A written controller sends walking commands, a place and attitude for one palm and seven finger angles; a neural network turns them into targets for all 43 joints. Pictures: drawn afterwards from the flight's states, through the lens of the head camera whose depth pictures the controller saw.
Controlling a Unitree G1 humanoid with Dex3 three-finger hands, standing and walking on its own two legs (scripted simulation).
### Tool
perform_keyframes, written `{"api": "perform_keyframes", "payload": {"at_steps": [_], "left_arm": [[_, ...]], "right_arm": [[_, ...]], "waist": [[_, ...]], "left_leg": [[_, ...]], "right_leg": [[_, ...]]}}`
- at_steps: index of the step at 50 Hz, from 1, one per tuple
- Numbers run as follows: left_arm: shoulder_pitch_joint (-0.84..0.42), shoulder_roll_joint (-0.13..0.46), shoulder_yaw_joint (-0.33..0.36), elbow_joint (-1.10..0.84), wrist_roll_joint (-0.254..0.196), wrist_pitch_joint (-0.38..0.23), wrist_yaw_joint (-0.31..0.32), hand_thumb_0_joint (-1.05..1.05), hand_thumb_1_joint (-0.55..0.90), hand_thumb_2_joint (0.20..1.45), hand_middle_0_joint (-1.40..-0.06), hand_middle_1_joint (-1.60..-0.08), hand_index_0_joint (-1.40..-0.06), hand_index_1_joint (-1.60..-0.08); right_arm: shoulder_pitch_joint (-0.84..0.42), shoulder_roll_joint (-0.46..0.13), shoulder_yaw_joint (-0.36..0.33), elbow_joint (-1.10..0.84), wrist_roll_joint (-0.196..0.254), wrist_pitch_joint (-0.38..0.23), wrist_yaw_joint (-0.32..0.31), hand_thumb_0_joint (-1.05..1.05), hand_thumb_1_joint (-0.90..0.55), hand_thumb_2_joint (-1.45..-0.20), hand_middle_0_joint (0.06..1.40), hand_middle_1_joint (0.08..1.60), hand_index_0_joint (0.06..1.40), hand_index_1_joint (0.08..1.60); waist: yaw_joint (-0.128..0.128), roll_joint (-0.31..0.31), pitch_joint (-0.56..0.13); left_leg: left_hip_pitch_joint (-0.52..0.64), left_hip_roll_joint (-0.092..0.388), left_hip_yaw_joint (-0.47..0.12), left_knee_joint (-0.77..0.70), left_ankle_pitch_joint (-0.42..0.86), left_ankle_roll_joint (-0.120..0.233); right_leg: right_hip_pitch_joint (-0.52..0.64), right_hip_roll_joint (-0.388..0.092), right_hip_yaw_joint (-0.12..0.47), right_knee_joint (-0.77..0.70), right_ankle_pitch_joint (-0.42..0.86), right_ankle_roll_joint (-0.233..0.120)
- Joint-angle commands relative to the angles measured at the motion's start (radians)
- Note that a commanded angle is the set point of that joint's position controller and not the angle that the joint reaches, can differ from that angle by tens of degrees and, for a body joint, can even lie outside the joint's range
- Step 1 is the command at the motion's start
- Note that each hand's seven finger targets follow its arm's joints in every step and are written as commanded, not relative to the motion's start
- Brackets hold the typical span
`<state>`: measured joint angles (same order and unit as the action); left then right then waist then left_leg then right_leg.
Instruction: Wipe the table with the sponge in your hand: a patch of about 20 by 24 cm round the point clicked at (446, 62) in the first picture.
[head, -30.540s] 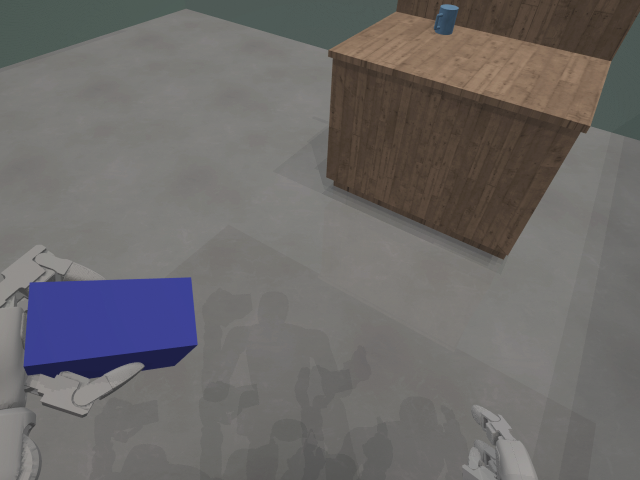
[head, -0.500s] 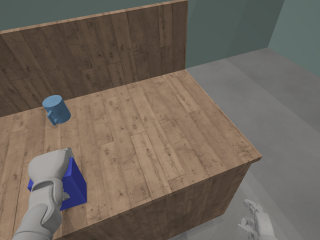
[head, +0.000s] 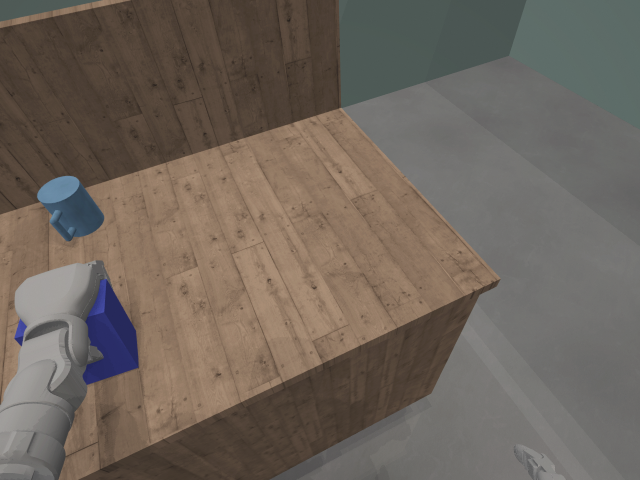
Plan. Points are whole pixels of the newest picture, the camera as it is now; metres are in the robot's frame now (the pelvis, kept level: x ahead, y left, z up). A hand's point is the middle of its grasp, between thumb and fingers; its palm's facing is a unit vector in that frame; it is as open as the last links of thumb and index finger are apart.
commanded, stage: wipe forward along the first lane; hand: left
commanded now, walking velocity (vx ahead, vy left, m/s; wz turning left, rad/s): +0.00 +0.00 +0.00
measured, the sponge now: (91, 345) +0.28 +0.37 -0.03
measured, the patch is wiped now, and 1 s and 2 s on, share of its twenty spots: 0.30 0.35 0.35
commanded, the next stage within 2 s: slide across to the middle lane in 0.76 s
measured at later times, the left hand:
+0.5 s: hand (71, 287) +0.34 +0.40 +0.02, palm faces -0.14 -0.01 -0.99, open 10.3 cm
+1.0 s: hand (75, 262) +0.38 +0.42 +0.02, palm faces -0.16 +0.04 -0.99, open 10.3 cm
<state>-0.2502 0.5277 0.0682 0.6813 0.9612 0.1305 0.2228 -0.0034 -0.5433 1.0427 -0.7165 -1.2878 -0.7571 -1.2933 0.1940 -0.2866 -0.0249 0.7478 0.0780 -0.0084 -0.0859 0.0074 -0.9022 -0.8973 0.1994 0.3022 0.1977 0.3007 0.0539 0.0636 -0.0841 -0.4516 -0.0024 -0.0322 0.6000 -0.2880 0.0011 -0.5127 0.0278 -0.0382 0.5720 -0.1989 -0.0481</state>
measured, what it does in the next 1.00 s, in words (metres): stands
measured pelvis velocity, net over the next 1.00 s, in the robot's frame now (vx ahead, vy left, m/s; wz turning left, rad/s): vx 0.02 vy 0.04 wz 0.00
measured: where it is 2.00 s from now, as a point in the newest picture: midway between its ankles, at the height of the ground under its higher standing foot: outside the picture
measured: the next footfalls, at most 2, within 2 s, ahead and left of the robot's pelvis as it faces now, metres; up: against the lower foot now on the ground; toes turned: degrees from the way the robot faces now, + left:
none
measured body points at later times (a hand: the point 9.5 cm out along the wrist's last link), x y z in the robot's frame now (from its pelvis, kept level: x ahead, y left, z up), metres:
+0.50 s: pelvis +0.00 +0.02 -0.01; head +0.05 +0.00 +0.44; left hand +0.34 +0.40 +0.08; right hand +0.11 -0.25 -0.14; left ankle +0.01 +0.13 -0.73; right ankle +0.05 -0.09 -0.73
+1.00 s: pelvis +0.02 +0.04 -0.01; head +0.08 +0.03 +0.44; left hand +0.39 +0.41 +0.08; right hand +0.10 -0.23 -0.14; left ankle +0.01 +0.13 -0.73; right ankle +0.05 -0.09 -0.73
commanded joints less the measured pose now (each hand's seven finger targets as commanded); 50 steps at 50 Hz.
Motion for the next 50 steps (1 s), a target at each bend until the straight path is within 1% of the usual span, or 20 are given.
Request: {"api": "perform_keyframes", "payload": {"at_steps": [1, 3, 4, 7, 8, 12, 13, 15, 18, 23, 25, 29, 31, 33, 34, 38, 42, 43, 45, 50], "left_arm": [[-0.205, 0.276, 0.077, 0.011, 0.024, 0.01, 0.033, 0.0, 0.1, 1.3, -1.2, -1.6, -1.2, -1.6], [-0.23, 0.341, 0.127, 0.033, 0.021, 0.003, 0.034, 0.0, 0.1, 1.3, -1.2, -1.6, -1.2, -1.6], [-0.257, 0.315, 0.086, 0.042, 0.025, 0.0, 0.028, 0.0, 0.1, 1.3, -1.2, -1.6, -1.2, -1.6], [-0.289, 0.322, 0.077, 0.088, 0.044, -0.011, 0.022, 0.0, 0.1, 1.3, -1.2, -1.6, -1.2, -1.6], [-0.285, 0.361, 0.121, 0.087, 0.041, -0.02, 0.024, 0.0, 0.1, 1.3, -1.2, -1.6, -1.2, -1.6], [-0.318, 0.307, 0.061, 0.124, 0.056, -0.035, 0.022, 0.0, 0.1, 1.3, -1.2, -1.6, -1.2, -1.6], [-0.349, 0.346, 0.098, 0.121, 0.053, -0.046, 0.028, 0.0, 0.1, 1.3, -1.2, -1.6, -1.2, -1.6], [-0.35, 0.335, 0.085, 0.144, 0.054, -0.053, 0.034, 0.0, 0.1, 1.3, -1.2, -1.6, -1.2, -1.6], [-0.401, 0.368, 0.112, 0.162, 0.048, -0.064, 0.046, 0.0, 0.1, 1.3, -1.2, -1.6, -1.2, -1.6], [-0.435, 0.367, 0.093, 0.205, 0.063, -0.058, 0.05, 0.0, 0.1, 1.3, -1.2, -1.6, -1.2, -1.6], [-0.476, 0.328, 0.037, 0.222, 0.078, -0.054, 0.045, 0.0, 0.1, 1.3, -1.2, -1.6, -1.2, -1.6], [-0.492, 0.345, 0.05, 0.251, 0.081, -0.058, 0.044, 0.0, 0.1, 1.3, -1.2, -1.6, -1.2, -1.6], [-0.524, 0.314, 0.024, 0.259, 0.076, -0.061, 0.047, 0.0, 0.1, 1.3, -1.2, -1.6, -1.2, -1.6], [-0.518, 0.357, 0.076, 0.265, 0.068, -0.07, 0.052, 0.0, 0.1, 1.3, -1.2, -1.6, -1.2, -1.6], [-0.51, 0.323, 0.042, 0.266, 0.067, -0.072, 0.051, 0.0, 0.1, 1.3, -1.2, -1.6, -1.2, -1.6], [-0.531, 0.346, 0.065, 0.287, 0.074, -0.072, 0.056, 0.0, 0.1, 1.3, -1.2, -1.6, -1.2, -1.6], [-0.585, 0.325, 0.015, 0.306, 0.091, -0.06, 0.053, 0.0, 0.1, 1.3, -1.2, -1.6, -1.2, -1.6], [-0.576, 0.341, 0.045, 0.298, 0.079, -0.063, 0.053, 0.0, 0.1, 1.3, -1.2, -1.6, -1.2, -1.6], [-0.596, 0.309, 0.012, 0.26, 0.079, -0.067, 0.052, 0.0, 0.1, 1.3, -1.2, -1.6, -1.2, -1.6], [-0.62, 0.224, -0.031, 0.175, 0.039, -0.073, 0.061, 0.0, 0.1, 1.3, -1.2, -1.6, -1.2, -1.6]], "right_arm": [[-0.053, -0.126, -0.041, -0.125, -0.001, -0.044, -0.011, 0.0, -0.9, -0.9, 0.2, 0.3, 0.2, 0.3], [-0.044, -0.133, -0.041, -0.116, 0.002, -0.04, -0.012, 0.0, -0.9, -0.9, 0.2, 0.3, 0.2, 0.3], [-0.037, -0.128, -0.037, -0.127, 0.001, -0.04, -0.012, 0.0, -0.9, -0.9, 0.2, 0.3, 0.2, 0.3], [-0.024, -0.132, -0.037, -0.12, 0.0, -0.039, -0.008, 0.0, -0.9, -0.9, 0.2, 0.3, 0.2, 0.3], [-0.023, -0.137, -0.041, -0.114, 0.001, -0.037, -0.006, 0.0, -0.9, -0.9, 0.2, 0.3, 0.2, 0.3], [-0.003, -0.132, -0.039, -0.123, -0.001, -0.033, -0.001, 0.0, -0.9, -0.9, 0.2, 0.3, 0.2, 0.3], [0.001, -0.137, -0.041, -0.114, 0.0, -0.034, -0.002, 0.0, -0.9, -0.9, 0.2, 0.3, 0.2, 0.3], [0.016, -0.136, -0.043, -0.119, -0.002, -0.031, -0.002, 0.0, -0.9, -0.9, 0.2, 0.3, 0.2, 0.3], [0.02, -0.143, -0.045, -0.105, 0.001, -0.032, 0.001, 0.0, -0.9, -0.9, 0.2, 0.3, 0.2, 0.3], [0.037, -0.146, -0.044, -0.099, 0.001, -0.025, 0.008, 0.0, -0.9, -0.9, 0.2, 0.3, 0.2, 0.3], [0.05, -0.141, -0.043, -0.101, 0.001, -0.021, 0.009, 0.0, -0.9, -0.9, 0.2, 0.3, 0.2, 0.3], [0.071, -0.148, -0.045, -0.093, -0.002, -0.015, 0.012, 0.0, -0.9, -0.9, 0.2, 0.3, 0.2, 0.3], [0.074, -0.146, -0.045, -0.093, 0.0, -0.014, 0.013, 0.0, -0.9, -0.9, 0.2, 0.3, 0.2, 0.3], [0.076, -0.153, -0.047, -0.083, -0.002, -0.01, 0.015, 0.0, -0.9, -0.9, 0.2, 0.3, 0.2, 0.3], [0.088, -0.148, -0.048, -0.092, -0.003, -0.009, 0.017, 0.0, -0.9, -0.9, 0.2, 0.3, 0.2, 0.3], [0.093, -0.154, -0.05, -0.076, -0.003, 0.0, 0.024, 0.0, -0.9, -0.9, 0.2, 0.3, 0.2, 0.3], [0.104, -0.154, -0.048, -0.081, -0.001, 0.007, 0.027, 0.0, -0.9, -0.9, 0.2, 0.3, 0.2, 0.3], [0.1, -0.154, -0.049, -0.075, 0.0, 0.006, 0.027, 0.0, -0.9, -0.9, 0.2, 0.3, 0.2, 0.3], [0.108, -0.146, -0.052, -0.085, -0.002, 0.007, 0.028, 0.0, -0.9, -0.9, 0.2, 0.3, 0.2, 0.3], [0.091, -0.131, -0.058, -0.082, 0.001, 0.007, 0.028, 0.0, -0.9, -0.9, 0.2, 0.3, 0.2, 0.3]], "waist": [[-0.03, -0.151, -0.153], [-0.026, -0.147, -0.171], [-0.036, -0.127, -0.161], [-0.044, -0.127, -0.152], [-0.033, -0.095, -0.175], [-0.051, -0.113, -0.172], [-0.049, -0.105, -0.189], [-0.054, -0.142, -0.201], [-0.058, -0.12, -0.194], [-0.059, -0.092, -0.225], [-0.08, -0.078, -0.213], [-0.073, -0.085, -0.246], [-0.089, -0.102, -0.225], [-0.072, -0.108, -0.253], [-0.078, -0.093, -0.262], [-0.077, -0.083, -0.258], [-0.1, -0.077, -0.232], [-0.087, -0.07, -0.24], [-0.092, -0.062, -0.294], [-0.095, -0.044, -0.32]], "left_leg": [[-0.11, -0.037, 0.011, -0.067, -0.044, 0.053], [-0.121, -0.037, 0.01, -0.062, -0.044, 0.055], [-0.133, -0.037, 0.01, -0.061, -0.056, 0.056], [-0.14, -0.034, 0.012, -0.053, -0.059, 0.055], [-0.132, -0.035, 0.008, -0.055, -0.043, 0.056], [-0.138, -0.032, 0.013, -0.048, -0.051, 0.056], [-0.135, -0.029, 0.009, -0.045, -0.039, 0.058], [-0.149, -0.027, 0.01, -0.039, -0.043, 0.058], [-0.154, -0.026, 0.009, -0.037, -0.043, 0.059], [-0.139, -0.023, 0.004, -0.038, -0.021, 0.058], [-0.131, -0.022, 0.003, -0.034, -0.021, 0.056], [-0.113, -0.016, -0.011, -0.031, 0.008, 0.058], [-0.118, -0.013, -0.013, -0.031, -0.004, 0.056], [-0.118, -0.008, -0.019, -0.029, 0.029, 0.056], [-0.11, -0.013, -0.014, -0.024, 0.035, 0.057], [-0.1, -0.003, -0.023, -0.021, 0.083, 0.052], [-0.099, -0.005, -0.025, -0.025, 0.052, 0.05], [-0.094, -0.002, -0.029, -0.027, 0.069, 0.052], [-0.055, -0.002, -0.03, -0.024, 0.107, 0.049], [0.024, 0.009, -0.041, -0.033, 0.156, 0.042]], "right_leg": [[0.217, -0.04, 0.116, -0.121, -0.085, 0.019], [0.227, -0.037, 0.129, -0.118, -0.093, 0.018], [0.22, -0.041, 0.116, -0.117, -0.101, 0.02], [0.195, -0.042, 0.119, -0.115, -0.106, 0.018], [0.199, -0.037, 0.119, -0.108, -0.088, 0.012], [0.167, -0.037, 0.099, -0.104, -0.087, 0.017], [0.167, -0.032, 0.102, -0.096, -0.075, 0.012], [0.173, -0.034, 0.094, -0.092, -0.071, 0.016], [0.145, -0.03, 0.092, -0.088, -0.075, 0.014], [0.128, -0.028, 0.076, -0.074, -0.054, 0.009], [0.097, -0.026, 0.061, -0.071, -0.055, 0.009], [0.083, -0.018, 0.046, -0.055, -0.039, 0.003], [0.058, -0.018, 0.042, -0.059, -0.047, 0.006], [0.07, -0.015, 0.044, -0.045, -0.02, 0.0], [0.075, -0.014, 0.039, -0.047, -0.011, 0.002], [0.05, -0.011, 0.037, -0.033, 0.023, -0.006], [0.021, -0.01, 0.029, -0.043, -0.009, -0.003], [0.028, -0.01, 0.032, -0.04, 0.0, -0.008], [0.053, -0.008, 0.026, -0.038, 0.032, -0.006], [0.062, -0.004, 0.019, -0.046, 0.059, -0.006]]}}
